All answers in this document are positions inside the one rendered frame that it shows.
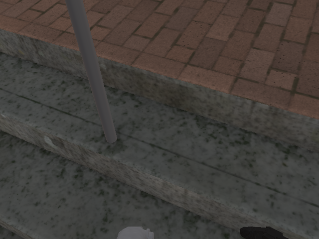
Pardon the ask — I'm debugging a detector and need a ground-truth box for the robot right hand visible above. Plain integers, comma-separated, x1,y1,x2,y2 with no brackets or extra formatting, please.
239,226,289,239

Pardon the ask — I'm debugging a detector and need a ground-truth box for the left robot thigh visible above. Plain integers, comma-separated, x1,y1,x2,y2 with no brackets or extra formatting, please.
117,226,155,239

